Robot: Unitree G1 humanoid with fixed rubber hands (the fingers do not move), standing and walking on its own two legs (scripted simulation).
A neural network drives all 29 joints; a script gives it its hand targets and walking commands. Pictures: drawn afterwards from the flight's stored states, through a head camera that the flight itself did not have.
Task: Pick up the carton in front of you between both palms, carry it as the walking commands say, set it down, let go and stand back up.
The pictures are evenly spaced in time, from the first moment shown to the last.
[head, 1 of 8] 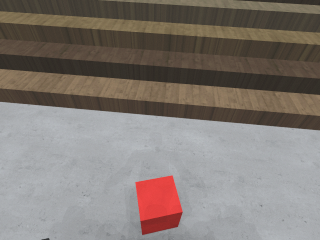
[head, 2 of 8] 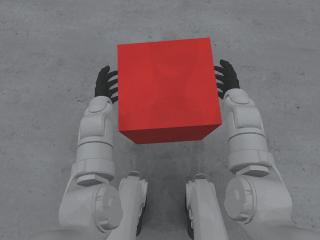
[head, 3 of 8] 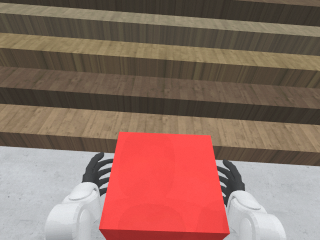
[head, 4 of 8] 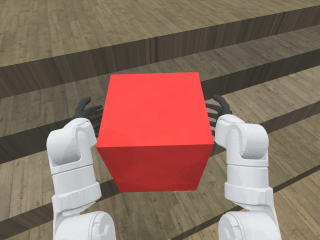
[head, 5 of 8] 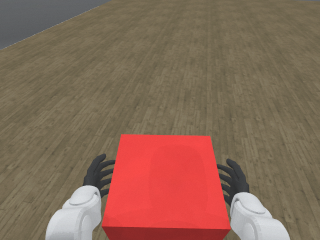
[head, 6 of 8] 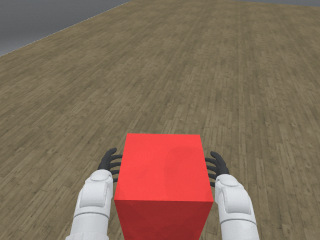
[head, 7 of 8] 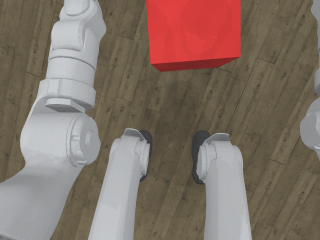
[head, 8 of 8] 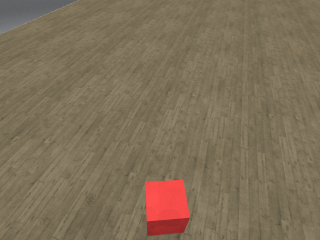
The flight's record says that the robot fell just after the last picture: no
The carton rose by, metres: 2.43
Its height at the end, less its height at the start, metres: +1.67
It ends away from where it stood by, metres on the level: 6.25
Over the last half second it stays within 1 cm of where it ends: yes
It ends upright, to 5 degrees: yes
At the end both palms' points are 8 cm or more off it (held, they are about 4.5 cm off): yes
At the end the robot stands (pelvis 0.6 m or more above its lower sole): yes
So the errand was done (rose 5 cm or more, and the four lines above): yes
